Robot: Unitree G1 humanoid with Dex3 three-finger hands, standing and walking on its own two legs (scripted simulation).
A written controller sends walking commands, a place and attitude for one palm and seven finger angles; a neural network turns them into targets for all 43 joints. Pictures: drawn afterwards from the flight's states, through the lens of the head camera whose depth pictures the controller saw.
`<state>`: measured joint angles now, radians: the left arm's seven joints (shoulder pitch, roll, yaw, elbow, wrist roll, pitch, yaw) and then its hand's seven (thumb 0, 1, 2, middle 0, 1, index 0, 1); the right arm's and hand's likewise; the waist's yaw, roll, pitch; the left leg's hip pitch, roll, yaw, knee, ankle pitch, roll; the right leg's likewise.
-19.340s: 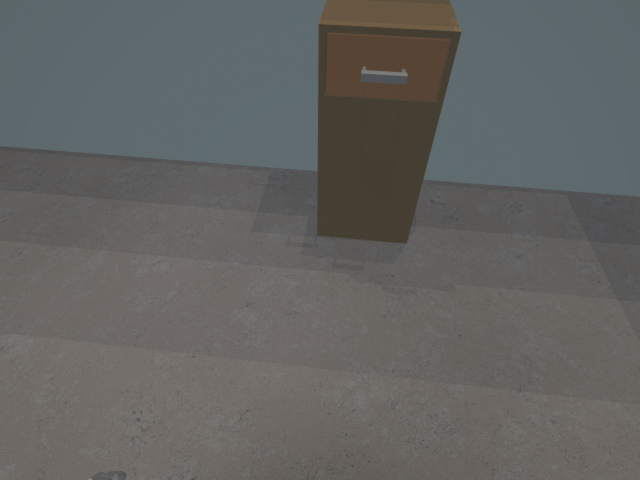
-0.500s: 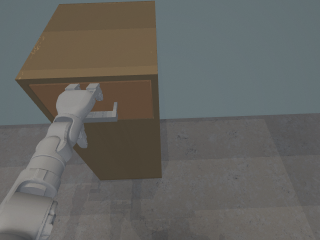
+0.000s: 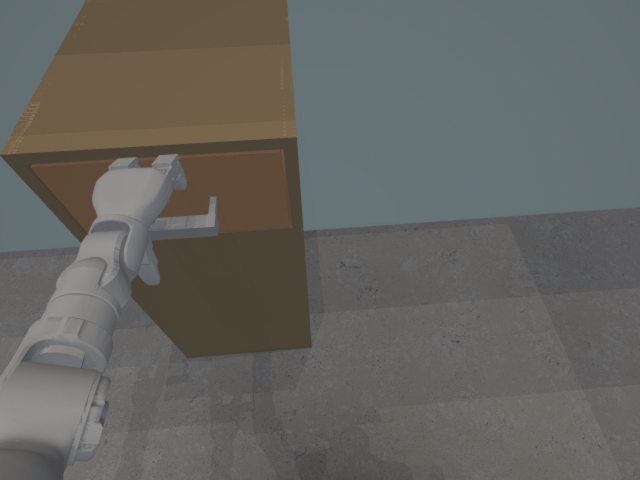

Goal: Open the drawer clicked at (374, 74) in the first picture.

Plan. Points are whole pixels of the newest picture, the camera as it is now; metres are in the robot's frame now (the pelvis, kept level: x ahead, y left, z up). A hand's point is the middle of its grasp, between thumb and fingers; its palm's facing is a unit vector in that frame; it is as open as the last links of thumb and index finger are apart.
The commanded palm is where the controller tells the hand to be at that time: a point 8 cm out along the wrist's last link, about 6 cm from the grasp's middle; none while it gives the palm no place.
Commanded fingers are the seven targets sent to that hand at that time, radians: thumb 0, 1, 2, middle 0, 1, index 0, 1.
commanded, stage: move the hooked fingers above the handle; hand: left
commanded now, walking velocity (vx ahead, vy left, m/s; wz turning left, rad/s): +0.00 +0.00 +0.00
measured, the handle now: (174, 216) +0.49 +0.22 -0.01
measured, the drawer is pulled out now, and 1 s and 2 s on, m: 0.00 0.00 0.00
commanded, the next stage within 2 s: lower the fingers behind the handle in 0.30 s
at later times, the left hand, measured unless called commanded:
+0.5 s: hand (149, 219) +0.45 +0.23 +0.04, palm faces -0.04 -0.03 -1.00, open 13.8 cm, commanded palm +0.43 +0.23 +0.10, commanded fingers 0.00 -0.50 0.30 -0.30 -1.20 -0.30 -1.20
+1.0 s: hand (158, 236) +0.45 +0.23 +0.01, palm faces -0.08 -0.02 -1.00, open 13.8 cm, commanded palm +0.43 +0.23 +0.07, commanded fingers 0.00 -0.50 0.30 -0.30 -1.20 -0.30 -1.20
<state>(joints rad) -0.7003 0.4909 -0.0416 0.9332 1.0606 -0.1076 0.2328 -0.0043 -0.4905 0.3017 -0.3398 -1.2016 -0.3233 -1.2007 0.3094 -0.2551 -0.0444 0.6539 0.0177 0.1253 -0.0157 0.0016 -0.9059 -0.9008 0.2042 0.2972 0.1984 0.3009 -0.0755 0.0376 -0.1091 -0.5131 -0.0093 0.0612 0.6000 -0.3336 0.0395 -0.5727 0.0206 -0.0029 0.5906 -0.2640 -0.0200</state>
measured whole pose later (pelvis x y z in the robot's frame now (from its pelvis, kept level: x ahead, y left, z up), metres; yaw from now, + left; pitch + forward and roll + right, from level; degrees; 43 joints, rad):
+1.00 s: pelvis +0.01 +0.00 -0.01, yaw +0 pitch +16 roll +0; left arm -0.67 0.45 -0.05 0.96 1.08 -0.07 0.31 0.00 -0.49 0.30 -0.32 -1.20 -0.32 -1.20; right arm 0.30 -0.25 -0.06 0.67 0.00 0.13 0.00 0.00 -0.91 -0.90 0.20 0.30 0.20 0.30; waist -0.07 0.04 -0.13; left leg -0.57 -0.01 0.05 0.66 -0.37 0.04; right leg -0.63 0.02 -0.01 0.65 -0.30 -0.02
